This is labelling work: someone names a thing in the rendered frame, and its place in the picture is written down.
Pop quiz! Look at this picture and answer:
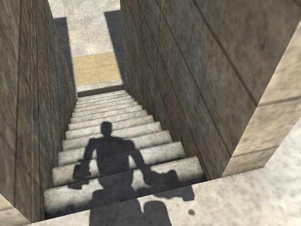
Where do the stairs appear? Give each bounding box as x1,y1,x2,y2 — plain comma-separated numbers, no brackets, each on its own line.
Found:
43,90,207,220

